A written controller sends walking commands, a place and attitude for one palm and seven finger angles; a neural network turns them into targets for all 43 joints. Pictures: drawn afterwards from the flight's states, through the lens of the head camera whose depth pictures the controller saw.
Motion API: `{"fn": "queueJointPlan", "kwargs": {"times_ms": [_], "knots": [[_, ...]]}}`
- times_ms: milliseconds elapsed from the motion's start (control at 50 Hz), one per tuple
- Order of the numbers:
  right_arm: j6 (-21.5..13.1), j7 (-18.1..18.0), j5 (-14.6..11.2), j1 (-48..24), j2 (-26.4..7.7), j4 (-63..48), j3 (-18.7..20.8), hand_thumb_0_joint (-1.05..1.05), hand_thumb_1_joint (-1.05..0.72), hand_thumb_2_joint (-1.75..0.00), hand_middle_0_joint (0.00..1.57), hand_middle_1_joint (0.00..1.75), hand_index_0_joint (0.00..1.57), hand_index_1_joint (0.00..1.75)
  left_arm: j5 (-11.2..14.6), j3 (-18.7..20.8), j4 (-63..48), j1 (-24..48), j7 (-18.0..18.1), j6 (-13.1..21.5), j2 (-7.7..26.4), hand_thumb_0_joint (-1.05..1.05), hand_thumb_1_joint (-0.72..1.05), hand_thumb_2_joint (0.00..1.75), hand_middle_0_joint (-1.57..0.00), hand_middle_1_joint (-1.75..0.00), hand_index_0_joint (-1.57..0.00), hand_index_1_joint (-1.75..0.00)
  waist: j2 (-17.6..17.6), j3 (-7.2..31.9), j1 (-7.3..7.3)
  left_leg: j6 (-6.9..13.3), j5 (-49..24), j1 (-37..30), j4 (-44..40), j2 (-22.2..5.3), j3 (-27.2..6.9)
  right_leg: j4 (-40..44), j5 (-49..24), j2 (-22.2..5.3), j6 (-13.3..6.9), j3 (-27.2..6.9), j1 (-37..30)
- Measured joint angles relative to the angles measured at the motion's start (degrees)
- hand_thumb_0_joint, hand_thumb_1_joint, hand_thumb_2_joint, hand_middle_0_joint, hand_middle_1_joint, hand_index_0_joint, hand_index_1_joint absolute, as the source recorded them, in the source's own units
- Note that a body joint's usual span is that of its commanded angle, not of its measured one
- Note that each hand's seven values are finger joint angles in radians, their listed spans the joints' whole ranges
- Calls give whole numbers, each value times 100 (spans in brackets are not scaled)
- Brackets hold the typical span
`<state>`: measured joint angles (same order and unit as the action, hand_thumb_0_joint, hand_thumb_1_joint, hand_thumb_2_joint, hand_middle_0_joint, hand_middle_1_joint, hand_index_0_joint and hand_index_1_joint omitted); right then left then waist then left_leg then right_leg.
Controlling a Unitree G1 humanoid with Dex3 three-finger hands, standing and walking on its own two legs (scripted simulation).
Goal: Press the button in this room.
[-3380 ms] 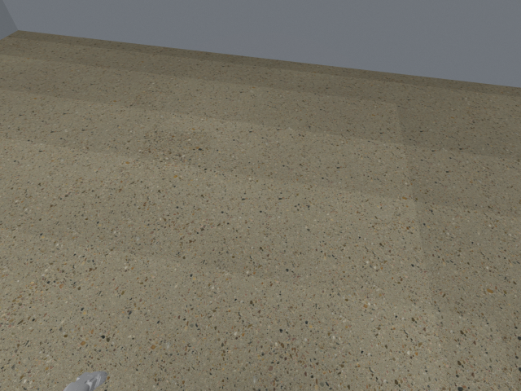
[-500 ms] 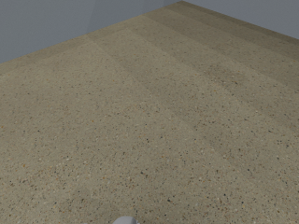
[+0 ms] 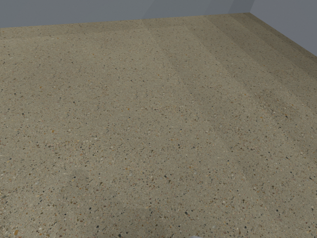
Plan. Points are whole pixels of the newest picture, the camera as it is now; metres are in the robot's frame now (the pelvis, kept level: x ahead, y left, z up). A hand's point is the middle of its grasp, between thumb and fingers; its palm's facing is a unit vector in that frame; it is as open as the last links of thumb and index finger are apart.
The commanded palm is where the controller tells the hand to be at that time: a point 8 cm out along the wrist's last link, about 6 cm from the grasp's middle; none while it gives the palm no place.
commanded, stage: turn or walk to find it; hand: left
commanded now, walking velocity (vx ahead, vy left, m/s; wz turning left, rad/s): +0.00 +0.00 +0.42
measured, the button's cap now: out of the picture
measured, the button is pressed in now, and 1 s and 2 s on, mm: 0 0 0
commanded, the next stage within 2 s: none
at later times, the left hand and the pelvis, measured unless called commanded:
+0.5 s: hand out of the picture +0.03 +0.15 -0.14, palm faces +0.21 -0.94 -0.27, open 7.4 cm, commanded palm none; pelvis -0.03 -0.05 +0.00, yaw +12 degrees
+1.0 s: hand out of the picture -0.12 +0.21 -0.18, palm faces +0.46 -0.86 -0.23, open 7.4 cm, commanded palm none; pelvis -0.06 +0.00 +0.00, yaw +24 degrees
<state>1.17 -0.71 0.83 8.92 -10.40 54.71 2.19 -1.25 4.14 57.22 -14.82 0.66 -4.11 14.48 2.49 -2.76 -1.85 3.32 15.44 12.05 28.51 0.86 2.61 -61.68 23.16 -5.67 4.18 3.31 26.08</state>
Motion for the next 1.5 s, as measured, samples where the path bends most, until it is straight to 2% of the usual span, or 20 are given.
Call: {"fn": "queueJointPlan", "kwargs": {"times_ms": [120, 220, 300, 360, 400, 440, 500, 580, 660, 760, 820, 840, 900, 1000, 1140, 1260, 1320, 1400, 1460, 1500], "knots": [[-19, -1, -9, 132, 50, 10, -5, 0, -90, -90, 20, 30, 21, 30, 24, -16, -160, 224, 11, 62, -42, 1, 91, 90, -19, -30, -20, -30, -88, 15, 84, 56, -307, -61, -376, 148, -202, 279, -136, 46, 131, -197, -83], [36, 11, 27, 317, 13, 52, 50, 0, -90, -90, 20, 30, 21, 30, 46, -47, -280, 452, 29, 49, -151, 1, 91, 90, -19, -30, -20, -30, -203, -2, 246, 26, -389, 70, -342, 232, -383, 997, 108, 160, 104, -227, -370], [101, 19, 50, 467, -78, 111, 110, 0, -90, -90, 20, 30, 21, 30, 72, -97, -405, 621, 35, 99, -277, 1, 91, 90, -19, -30, -20, -30, -337, -30, 365, -61, -431, 273, -220, 288, -547, 1791, 110, 313, 12, -221, -704], [143, 36, 24, 594, -152, 152, 167, 1, -90, -90, 20, 30, 21, 30, 88, -146, -518, 642, 38, 212, -348, 1, 91, 90, -20, -30, -20, -30, -397, 2, 384, -181, -383, 516, 40, 366, -654, 2954, -461, 383, -83, -166, -1201], [190, 43, -7, 626, -247, 199, 227, 1, -91, -90, 20, 30, 21, 30, 46, -184, -526, 639, 58, 288, -461, 1, 91, 90, -20, -30, -20, -30, -592, -28, 383, -280, 207, 781, 651, 301, -732, 3071, -534, 476, -391, -14, -1255], [266, 56, 16, 672, -295, 231, 280, 1, -91, -90, 20, 29, 21, 30, 34, -230, -547, 567, 64, 300, -525, 1, 91, 90, -20, -30, -20, -30, -607, -12, 397, -374, 844, 1154, 1786, 333, -657, 3089, -572, 401, -549, 124, -1308], [328, 109, 36, 688, -356, 283, 332, 1, -91, -90, 20, 29, 20, 30, 39, -246, -513, 434, 72, 298, -573, 1, 91, 90, -20, -30, -21, -30, -570, 8, 382, -499, 733, 1527, 3184, 182, -511, 3300, -679, 306, -587, 281, -1474], [344, 142, 41, 673, -407, 313, 358, 1, -91, -90, 20, 29, 20, 30, 29, -263, -428, 300, 68, 318, -600, 1, 90, 90, -20, -30, -21, -30, -535, -1, 378, -653, 414, 1606, 3780, -117, -486, 3439, -742, 232, -579, 508, -1572], [379, 140, 34, 580, -402, 352, 336, 1, -91, -90, 20, 29, 20, 30, 0, -235, -365, 196, 76, 334, -564, 1, 91, 90, -20, -30, -21, -30, -437, -47, 293, -739, 598, 1347, 3328, -309, -414, 3410, -722, 120, -550, 703, -1551], [334, 123, -18, 301, -344, 306, 251, 1, -91, -90, 19, 29, 20, 30, -49, -180, -281, 98, 45, 329, -402, 1, 91, 90, -20, -30, -21, -30, -249, -162, 117, -707, 1001, 795, 1973, -351, -112, 3157, -623, -94, -426, 904, -1398], [206, 118, -42, 145, -314, 183, 189, 1, -91, -90, 19, 29, 20, 30, -27, -128, -207, 24, 37, 287, -262, 1, 91, 90, -20, -30, -21, -30, -153, -185, 72, -627, 434, 318, 759, -295, 86, 2785, -453, -246, -276, 1043, -1241], [143, 119, -35, 97, -295, 149, 178, 1, -91, -90, 19, 29, 20, 30, 0, -105, -187, -4, 33, 254, -198, 1, 91, 90, -20, -30, -21, -30, -88, -182, 58, -505, 145, 227, 503, -244, 116, 2534, -350, -331, -219, 1034, -1129], [40, 105, -10, -44, -152, 63, 109, 1, -91, -90, 19, 29, 20, 30, 18, -48, -81, -29, 65, 61, -22, 1, 91, 90, -20, -30, -21, -30, 97, -185, -28, -181, 380, 234, 621, -132, 172, 1211, 645, -234, -89, 444, -609], [-40, 1, 2, -25, -35, -26, 8, 0, -91, -90, 20, 29, 21, 30, 29, -20, -21, 106, 12, 7, 39, 1, 91, 90, -20, -30, -20, -30, -12, -94, 33, -88, 104, 9, 68, -70, -28, 7, 269, -12, 24, 31, -110], [-22, 9, 1, 140, 8, -5, -8, 0, -90, -90, 20, 30, 21, 30, 57, -64, -258, 442, 9, 70, -53, 1, 91, 90, -19, -30, -20, -30, -140, -78, 128, -56, -201, -89, -297, 100, -292, 467, 50, 62, 133, -188, -142], [75, 31, 45, 354, -66, 52, 73, 0, -90, -90, 20, 30, 21, 30, 84, -120, -443, 685, 21, 106, -226, 1, 91, 90, -19, -30, -20, -30, -306, -74, 314, -162, -245, 101, -150, 196, -530, 1627, 133, 247, 51, -186, -580], [124, 43, 26, 483, -141, 85, 133, 0, -90, -90, 20, 30, 21, 30, 96, -165, -550, 691, 18, 220, -303, 1, 91, 90, -20, -30, -20, -30, -382, -30, 345, -280, -166, 330, 139, 262, -636, 2796, -514, 327, -6, -116, -1071], [258, 64, 3, 578, -312, 172, 268, 1, -91, -90, 20, 29, 21, 30, 31, -262, -587, 606, 31, 333, -488, 1, 91, 90, -20, -30, -20, -30, -628, -43, 378, -401, 967, 1016, 1930, 263, -675, 2892, -623, 345, -550, 204, -1165], [336, 122, 32, 610, -388, 248, 330, 1, -91, -90, 20, 29, 20, 30, 37, -271, -558, 451, 48, 306, -547, 1, 91, 90, -20, -30, -21, -30, -604, -5, 352, -484, 795, 1432, 3308, 152, -531, 3156, -730, 262, -605, 346, -1316], [336, 142, 40, 630, -422, 268, 345, 1, -91, -90, 20, 29, 20, 30, 39, -274, -502, 373, 55, 304, -563, 1, 90, 90, -20, -30, -21, -30, -586, -5, 360, -563, 553, 1539, 3736, 16, -499, 3311, -822, 230, -607, 453, -1390]]}}
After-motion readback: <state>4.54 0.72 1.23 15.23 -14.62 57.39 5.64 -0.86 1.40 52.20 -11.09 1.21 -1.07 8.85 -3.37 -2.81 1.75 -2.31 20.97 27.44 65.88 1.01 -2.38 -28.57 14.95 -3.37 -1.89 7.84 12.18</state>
